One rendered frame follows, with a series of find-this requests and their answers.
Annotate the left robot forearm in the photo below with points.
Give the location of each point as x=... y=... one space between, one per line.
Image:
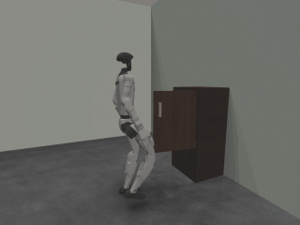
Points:
x=119 y=111

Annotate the handle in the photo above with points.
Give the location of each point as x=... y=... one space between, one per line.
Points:
x=159 y=109

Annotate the left robot upper arm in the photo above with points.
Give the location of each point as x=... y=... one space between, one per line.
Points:
x=114 y=100

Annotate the right robot forearm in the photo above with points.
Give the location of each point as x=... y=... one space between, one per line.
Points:
x=131 y=112

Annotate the right robot upper arm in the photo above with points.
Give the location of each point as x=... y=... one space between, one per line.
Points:
x=128 y=80

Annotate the cupboard door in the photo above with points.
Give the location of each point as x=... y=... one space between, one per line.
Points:
x=175 y=129

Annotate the robot right foot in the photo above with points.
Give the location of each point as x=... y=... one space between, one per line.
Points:
x=138 y=195

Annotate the robot left shin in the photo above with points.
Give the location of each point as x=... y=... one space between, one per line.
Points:
x=129 y=171

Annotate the robot right hand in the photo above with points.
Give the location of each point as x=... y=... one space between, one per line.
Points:
x=143 y=135

